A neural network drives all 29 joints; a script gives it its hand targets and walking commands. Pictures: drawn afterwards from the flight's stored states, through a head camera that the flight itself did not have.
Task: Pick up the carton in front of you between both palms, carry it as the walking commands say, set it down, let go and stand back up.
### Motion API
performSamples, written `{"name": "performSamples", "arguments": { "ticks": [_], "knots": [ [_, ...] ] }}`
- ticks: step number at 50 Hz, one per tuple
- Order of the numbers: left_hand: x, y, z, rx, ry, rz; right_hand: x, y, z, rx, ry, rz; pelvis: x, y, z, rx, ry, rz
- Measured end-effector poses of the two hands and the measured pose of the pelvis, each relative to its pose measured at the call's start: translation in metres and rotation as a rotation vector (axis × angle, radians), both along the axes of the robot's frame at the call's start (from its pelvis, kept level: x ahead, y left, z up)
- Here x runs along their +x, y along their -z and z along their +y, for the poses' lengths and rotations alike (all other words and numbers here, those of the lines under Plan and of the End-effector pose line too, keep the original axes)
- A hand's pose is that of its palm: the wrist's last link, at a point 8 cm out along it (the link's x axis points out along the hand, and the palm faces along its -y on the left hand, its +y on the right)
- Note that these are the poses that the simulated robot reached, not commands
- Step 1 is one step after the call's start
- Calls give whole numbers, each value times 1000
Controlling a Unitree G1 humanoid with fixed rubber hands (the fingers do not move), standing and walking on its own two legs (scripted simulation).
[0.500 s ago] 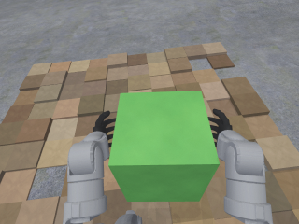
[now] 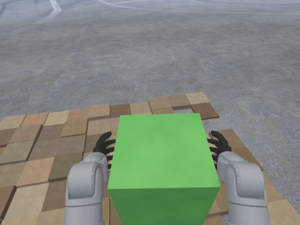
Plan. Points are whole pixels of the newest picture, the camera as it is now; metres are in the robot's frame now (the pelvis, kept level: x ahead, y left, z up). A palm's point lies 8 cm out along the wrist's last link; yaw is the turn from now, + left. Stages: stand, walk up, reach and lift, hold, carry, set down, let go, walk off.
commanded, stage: carry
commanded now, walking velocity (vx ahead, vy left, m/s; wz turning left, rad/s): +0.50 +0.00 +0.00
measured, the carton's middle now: (161, 172) +0.29 +0.00 +0.04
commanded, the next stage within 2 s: none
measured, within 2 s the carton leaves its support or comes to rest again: neither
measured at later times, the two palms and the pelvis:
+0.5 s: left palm (121, 91) +0.64 +0.15 +0.09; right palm (193, 87) +0.66 -0.15 +0.09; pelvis +0.29 -0.01 -0.03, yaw +1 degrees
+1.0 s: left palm (126, 66) +0.90 +0.15 +0.09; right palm (183, 64) +0.91 -0.15 +0.09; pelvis +0.64 +0.00 -0.01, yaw +2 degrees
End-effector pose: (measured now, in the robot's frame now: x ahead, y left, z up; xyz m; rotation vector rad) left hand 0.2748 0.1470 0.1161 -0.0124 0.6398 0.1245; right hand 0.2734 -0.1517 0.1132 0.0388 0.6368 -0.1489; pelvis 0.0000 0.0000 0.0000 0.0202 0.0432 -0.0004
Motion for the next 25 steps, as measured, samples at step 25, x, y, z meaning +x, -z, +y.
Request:
{"name": "performSamples", "arguments": {
  "ticks": [25],
  "knots": [
    [366,25,1,7,-55,79,387,22,1,-7,-62,79,290,25,-13,-28,-19,54]
  ]
}}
